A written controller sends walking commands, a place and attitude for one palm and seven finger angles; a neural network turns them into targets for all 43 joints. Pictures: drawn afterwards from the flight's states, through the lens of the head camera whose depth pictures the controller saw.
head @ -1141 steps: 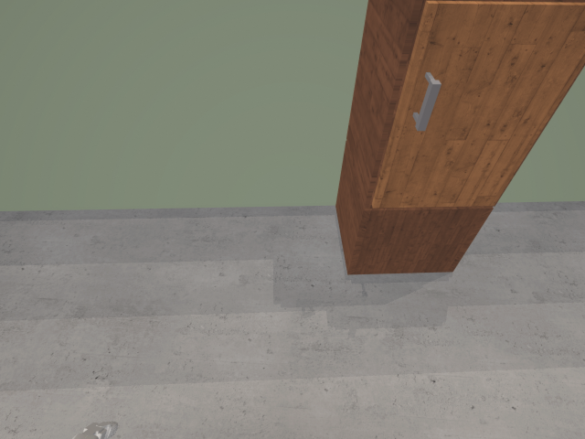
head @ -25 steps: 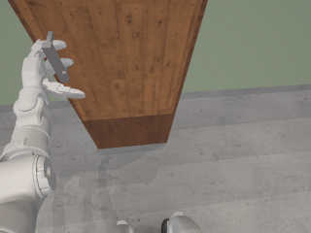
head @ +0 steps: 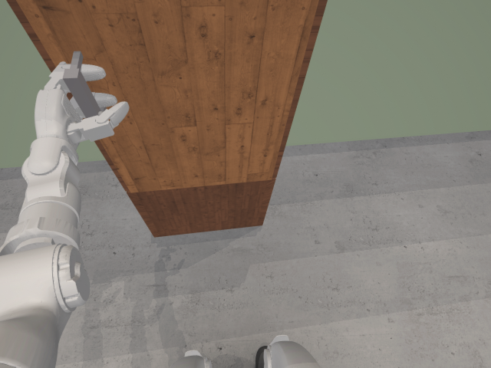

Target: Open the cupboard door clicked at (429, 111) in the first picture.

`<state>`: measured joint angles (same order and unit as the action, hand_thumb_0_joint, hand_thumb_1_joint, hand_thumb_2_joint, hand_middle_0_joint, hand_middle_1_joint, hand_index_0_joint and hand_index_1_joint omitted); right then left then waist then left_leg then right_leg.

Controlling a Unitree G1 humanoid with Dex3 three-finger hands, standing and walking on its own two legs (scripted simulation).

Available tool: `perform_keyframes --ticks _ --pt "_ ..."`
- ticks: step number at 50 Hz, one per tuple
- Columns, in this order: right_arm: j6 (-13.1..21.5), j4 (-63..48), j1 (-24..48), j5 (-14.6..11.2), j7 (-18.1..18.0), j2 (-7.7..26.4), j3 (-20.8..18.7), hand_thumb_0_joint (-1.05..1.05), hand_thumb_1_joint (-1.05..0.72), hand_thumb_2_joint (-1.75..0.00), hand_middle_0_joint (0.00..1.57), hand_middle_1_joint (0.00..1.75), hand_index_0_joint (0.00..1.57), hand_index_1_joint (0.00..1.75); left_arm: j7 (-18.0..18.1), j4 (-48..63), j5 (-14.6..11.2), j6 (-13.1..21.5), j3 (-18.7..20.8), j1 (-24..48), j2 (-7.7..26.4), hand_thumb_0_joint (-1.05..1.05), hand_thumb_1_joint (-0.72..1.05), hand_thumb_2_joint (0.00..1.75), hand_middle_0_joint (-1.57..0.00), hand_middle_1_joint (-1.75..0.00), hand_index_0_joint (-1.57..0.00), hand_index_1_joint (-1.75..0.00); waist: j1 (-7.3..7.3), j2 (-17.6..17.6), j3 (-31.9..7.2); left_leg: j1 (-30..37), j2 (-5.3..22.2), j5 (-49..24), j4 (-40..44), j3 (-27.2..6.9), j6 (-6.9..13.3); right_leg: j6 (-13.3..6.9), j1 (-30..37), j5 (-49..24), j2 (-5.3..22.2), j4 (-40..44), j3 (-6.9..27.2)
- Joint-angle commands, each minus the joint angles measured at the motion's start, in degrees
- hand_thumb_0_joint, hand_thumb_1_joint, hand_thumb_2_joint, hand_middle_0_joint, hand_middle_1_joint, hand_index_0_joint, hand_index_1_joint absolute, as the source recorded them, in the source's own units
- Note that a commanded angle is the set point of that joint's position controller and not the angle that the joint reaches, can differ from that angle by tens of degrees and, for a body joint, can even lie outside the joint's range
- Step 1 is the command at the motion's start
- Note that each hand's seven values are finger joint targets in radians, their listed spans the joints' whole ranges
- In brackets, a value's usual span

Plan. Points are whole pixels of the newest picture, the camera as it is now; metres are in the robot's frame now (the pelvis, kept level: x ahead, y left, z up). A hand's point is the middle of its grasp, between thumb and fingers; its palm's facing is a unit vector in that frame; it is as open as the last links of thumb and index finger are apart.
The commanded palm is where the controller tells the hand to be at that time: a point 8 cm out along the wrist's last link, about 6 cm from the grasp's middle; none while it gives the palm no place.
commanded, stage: close the thumb around the handle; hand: left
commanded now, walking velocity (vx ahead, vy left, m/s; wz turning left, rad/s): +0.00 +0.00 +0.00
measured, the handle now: (89, 94) +0.54 +0.23 +0.09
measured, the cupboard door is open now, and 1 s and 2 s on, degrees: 0 22 42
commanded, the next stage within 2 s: pull the door open along its arc in 0.24 s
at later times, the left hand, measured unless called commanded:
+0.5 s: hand (102, 117) +0.49 +0.20 +0.09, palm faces +0.07 -1.00 -0.01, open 5.5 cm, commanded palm +0.45 +0.24 +0.09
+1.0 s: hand (131, 188) +0.36 +0.14 +0.09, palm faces +0.30 -0.95 +0.09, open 5.9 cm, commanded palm +0.30 +0.18 +0.09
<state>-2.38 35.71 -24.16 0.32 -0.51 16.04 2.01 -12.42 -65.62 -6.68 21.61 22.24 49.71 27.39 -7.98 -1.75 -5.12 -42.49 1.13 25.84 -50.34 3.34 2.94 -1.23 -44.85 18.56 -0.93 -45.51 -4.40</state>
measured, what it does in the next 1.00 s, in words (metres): stands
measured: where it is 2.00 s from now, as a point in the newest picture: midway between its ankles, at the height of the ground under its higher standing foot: outside the picture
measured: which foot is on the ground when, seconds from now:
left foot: down 0.00-1.00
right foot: down 0.00-1.00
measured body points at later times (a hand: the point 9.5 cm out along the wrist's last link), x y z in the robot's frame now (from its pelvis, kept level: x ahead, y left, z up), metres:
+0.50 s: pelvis +0.00 +0.00 +0.00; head +0.11 +0.01 +0.44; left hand +0.48 +0.25 +0.09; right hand +0.02 -0.27 -0.11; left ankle -0.02 +0.08 -0.70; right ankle +0.03 -0.11 -0.70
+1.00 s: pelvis +0.01 +0.00 +0.02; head +0.06 -0.01 +0.46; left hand +0.34 +0.19 +0.09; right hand +0.16 -0.24 -0.09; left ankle -0.02 +0.08 -0.70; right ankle +0.03 -0.11 -0.70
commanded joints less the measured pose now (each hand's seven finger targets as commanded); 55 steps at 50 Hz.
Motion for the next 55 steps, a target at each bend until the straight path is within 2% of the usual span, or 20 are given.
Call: perform_keyframes --ticks 1,4,7,10,14,17,18,20,24,30,34,38,40,41,43,44,49,50,52,55 --pt "0.83 -2.92 -8.22 0.08 -0.51 9.55 -3.71 0.0 -0.9 -0.9 0.2 0.3 0.2 0.3 -0.09 11.55 -0.19 3.96 0.68 24.68 12.5 0.0 0.84 0.88 -0.4 -1.34 -0.4 -1.34 -0.61 -3.42 -24.33 14.67 0.45 -27.0 5.7 -6.23 -2.26 -0.07 13.37 -17.81 -1.58 2.36 2.45" --pt "0.73 -3.33 -8.18 0.09 -0.73 9.77 -3.6 0.0 -0.9 -0.9 0.2 0.3 0.2 0.3 0.06 10.39 0.1 3.83 2.43 23.52 14.7 0.0 0.9 0.9 -0.4 -1.35 -0.4 -1.35 -0.26 -1.86 -23.18 11.32 -0.03 -24.16 6.02 -5.47 -1.51 -0.22 15.95 -18.43 -1.37 2.57 3.03" --pt "0.81 -3.3 -7.98 -0.02 -0.75 9.4 -3.54 0.0 -0.9 -0.9 0.2 0.3 0.2 0.3 -0.32 11.44 0.3 4.07 0.97 24.89 13.34 0.0 0.9 0.9 -0.4 -1.35 -0.4 -1.35 -0.47 -4.85 -24.25 13.47 0.05 -25.24 5.94 -5.66 -1.98 -0.23 14.51 -18.12 -1.32 2.36 2.91" --pt "0.86 -3.15 -7.99 0.07 -0.81 9.48 -3.65 0.0 -0.9 -0.9 0.2 0.3 0.2 0.3 -0.46 13.86 -0.15 5.07 2.08 26.02 14.99 0.0 0.9 0.9 -0.4 -1.35 -0.4 -1.35 -0.24 -6.15 -26.92 15.69 0.27 -27.89 5.29 -6.02 -2.32 -0.18 14.53 -19.19 -1.42 2.04 2.98" --pt "0.9 -3.1 -7.83 0.06 -0.98 9.49 -3.5 0.0 -0.9 -0.9 0.2 0.3 0.2 0.3 -0.57 12.94 -0.49 4.81 1.69 25.71 14.37 0.0 0.9 0.9 -0.4 -1.35 -0.4 -1.35 -0.63 -3.58 -25.46 14.16 0.3 -27.28 5.43 -6.13 -2.11 -0.19 15.07 -19.34 -1.45 1.97 2.74" --pt "0.94 -3.17 -7.49 0.05 -0.8 9.34 -3.59 0.0 -0.9 -0.9 0.2 0.3 0.2 0.3 -0.21 13.75 -0.25 4.77 1.06 25.55 13.33 0.0 0.9 0.9 -0.4 -1.35 -0.4 -1.35 -0.32 -6.7 -25.75 15.85 0.36 -28.14 5.52 -6.11 -2.51 -0.16 13.65 -18.7 -1.41 2.04 2.66" --pt "0.93 -2.7 -7.7 0.05 -0.9 9.59 -3.64 0.0 -0.9 -0.9 0.2 0.3 0.2 0.3 -0.02 13.37 0.03 4.73 2.05 26.91 15.21 0.0 0.9 0.9 -0.4 -1.35 -0.4 -1.35 -0.69 -5.49 -25.54 15.46 0.43 -27.5 5.29 -6.18 -2.38 -0.1 13.46 -18.52 -1.48 2.1 2.68" --pt "0.94 -3.25 -7.85 0.04 -0.84 9.4 -3.69 0.0 -0.9 -0.9 0.2 0.3 0.2 0.3 -0.09 13.45 -0.44 4.8 2.35 23.94 14.52 0.0 0.9 0.9 -0.4 -1.35 -0.4 -1.35 0.1 -4.07 -26.63 14.89 0.3 -28.64 5.38 -6.08 -2.27 -0.1 15.54 -20.01 -1.51 1.92 2.83" --pt "0.93 -4.38 -7.26 -0.07 -0.46 9.27 -3.95 0.0 -0.9 -0.9 0.2 0.3 0.2 0.3 -0.72 17.1 -1.32 4.96 2.06 18.16 13.09 0.0 0.9 0.9 -0.4 -1.35 -0.4 -1.35 1.73 -5.33 -30.06 17.31 0.49 -33.85 5.23 -5.81 -2.55 -0.36 17.81 -23.03 -1.58 1.7 2.8" --pt "0.99 -6.7 -4.8 -0.95 0.21 8.39 -4.45 0.0 -0.9 -0.9 0.2 0.3 0.2 0.3 -0.75 26.39 -3.46 4.24 1.51 5.48 10.0 0.0 0.9 0.9 -0.4 -1.35 -0.4 -1.35 4.42 -4.8 -29.52 17.87 0.82 -38.16 6.74 -4.66 -2.43 -0.51 22.33 -27.17 -1.42 2.58 3.06" --pt "1.61 -8.64 -2.11 -1.52 0.65 7.72 -4.56 0.0 -0.9 -0.9 0.2 0.3 0.2 0.3 -0.36 33.93 -5.16 3.18 -0.73 -5.87 5.38 0.0 0.9 0.9 -0.4 -1.35 -0.4 -1.35 5.96 -2.12 -25.8 16.12 0.73 -36.81 8.59 -3.73 -1.79 -0.69 25.6 -27.91 -1.14 3.62 3.05" --pt "2.95 -10.09 0.54 -1.82 1.15 6.61 -4.72 0.0 -0.9 -0.9 0.2 0.3 0.2 0.3 0.83 44.88 -6.37 1.96 -3.26 -17.53 0.38 0.0 0.9 0.9 -0.4 -1.35 -0.4 -1.35 7.6 -3.06 -24.73 18.36 0.8 -39.43 10.07 -3.28 -2.36 -0.66 27.46 -29.23 -0.68 4.29 2.79" --pt "3.63 -10.45 2.28 -2.13 1.13 6.24 -4.6 0.0 -0.9 -0.9 0.2 0.3 0.2 0.3 1.56 48.13 -6.83 1.17 -5.69 -21.64 -3.09 0.0 0.9 0.9 -0.4 -1.35 -0.4 -1.35 7.04 -1.2 -21.44 18.7 0.85 -37.67 10.88 -3.2 -2.46 -0.42 26.81 -27.97 -0.74 5.16 2.23" --pt "4.15 -10.74 5.11 -2.09 1.25 4.84 -4.76 0.0 -0.9 -0.9 0.2 0.3 0.2 0.3 9.1 52.82 -9.44 0.35 -0.21 -20.0 -5.08 0.0 0.9 0.9 -0.4 -1.35 -0.4 -1.35 10.4 -0.19 -20.19 16.7 0.14 -34.44 11.41 -3.08 -3.09 -0.29 26.2 -25.17 -1.02 6.05 1.21" --pt "5.28 -10.3 6.82 -1.63 1.89 4.36 -4.52 0.0 -0.9 -0.9 0.2 0.3 0.2 0.3 16.73 55.69 -6.97 -1.39 -7.2 -22.71 -13.3 0.0 0.9 0.9 -0.4 -1.35 -0.4 -1.35 8.43 -0.84 -16.24 17.69 0.26 -30.39 12.49 -3.71 -3.93 -0.14 23.55 -20.04 -0.8 6.46 0.13" --pt "5.64 -10.12 7.29 -1.39 1.97 4.4 -4.59 0.0 -0.9 -0.9 0.2 0.3 0.2 0.3 19.5 57.5 -5.3 -1.71 -8.49 -22.99 -13.95 0.0 0.9 0.9 -0.4 -1.35 -0.4 -1.35 8.04 0.81 -15.37 17.8 0.4 -29.26 12.57 -3.95 -3.83 -0.2 23.14 -18.46 -0.8 6.53 0.05" --pt "5.9 -10.37 10.7 0.83 2.58 2.74 -4.39 0.0 -0.9 -0.9 0.2 0.3 0.2 0.3 32.66 66.2 2.41 -3.54 -15.84 -30.05 -22.06 0.0 0.9 0.9 -0.4 -1.35 -0.4 -1.35 9.21 2.09 -17.88 18.81 0.0 -27.35 12.7 -3.71 -3.74 -0.58 25.9 -17.79 0.37 5.9 0.49" --pt "5.73 -10.67 11.76 1.21 2.73 2.16 -4.24 0.0 -0.9 -0.9 0.2 0.3 0.2 0.3 34.92 67.97 4.39 -4.32 -19.23 -31.66 -25.31 0.0 0.9 0.9 -0.4 -1.35 -0.4 -1.35 9.47 -0.14 -17.91 19.43 -0.04 -27.05 12.75 -3.49 -3.72 -0.61 25.51 -17.47 0.63 5.78 0.65" --pt "5.11 -10.64 13.06 1.82 2.74 1.79 -4.12 0.0 -0.9 -0.9 0.2 0.3 0.2 0.3 38.95 70.5 7.25 -6.1 -23.08 -32.65 -28.52 0.0 0.9 0.9 -0.4 -1.35 -0.4 -1.35 8.78 0.77 -16.97 19.52 -0.08 -25.37 12.68 -3.74 -3.7 -0.7 25.17 -16.32 0.85 5.85 0.54" --pt "4.06 -11.77 14.86 2.47 2.49 1.02 -4.08 0.0 -0.9 -0.9 0.2 0.3 0.2 0.3 43.11 75.09 9.59 -9.02 -28.14 -40.99 -33.27 0.0 0.9 0.9 -0.4 -1.35 -0.4 -1.35 9.03 4.08 -16.9 20.04 0.03 -25.18 12.92 -3.85 -3.39 -0.81 27.56 -17.31 1.03 6.45 0.46"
